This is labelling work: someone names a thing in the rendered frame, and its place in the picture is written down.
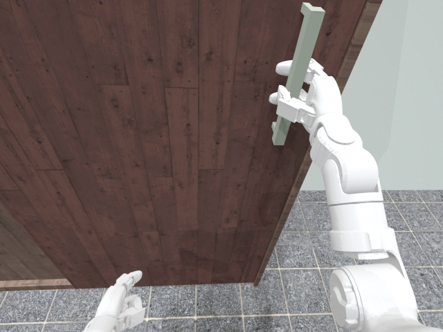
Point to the right robot upper arm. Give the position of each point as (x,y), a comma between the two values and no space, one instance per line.
(373,298)

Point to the handle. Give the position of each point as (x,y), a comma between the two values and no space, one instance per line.
(313,18)

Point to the wardrobe door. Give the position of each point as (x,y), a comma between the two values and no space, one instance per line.
(20,257)
(136,134)

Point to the left robot hand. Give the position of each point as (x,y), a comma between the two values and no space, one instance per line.
(128,311)

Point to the robot right forearm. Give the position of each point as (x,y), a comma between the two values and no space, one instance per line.
(353,191)

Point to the right robot hand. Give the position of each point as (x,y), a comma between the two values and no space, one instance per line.
(322,98)

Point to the robot left forearm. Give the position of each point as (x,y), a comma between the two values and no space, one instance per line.
(102,323)

